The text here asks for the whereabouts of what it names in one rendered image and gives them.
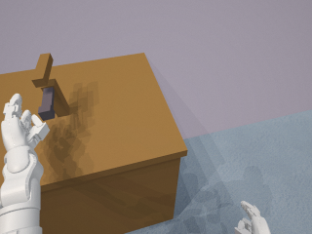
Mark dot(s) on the left robot forearm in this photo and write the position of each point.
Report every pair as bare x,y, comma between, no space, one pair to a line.
20,193

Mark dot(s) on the right robot hand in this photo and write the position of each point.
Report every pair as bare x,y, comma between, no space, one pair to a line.
257,225

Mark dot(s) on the left robot hand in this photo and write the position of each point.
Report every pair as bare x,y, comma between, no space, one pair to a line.
16,129

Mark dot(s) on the tap lever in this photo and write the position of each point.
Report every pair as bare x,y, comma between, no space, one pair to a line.
46,110

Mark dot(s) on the counter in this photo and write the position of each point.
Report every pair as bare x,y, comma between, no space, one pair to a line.
111,158

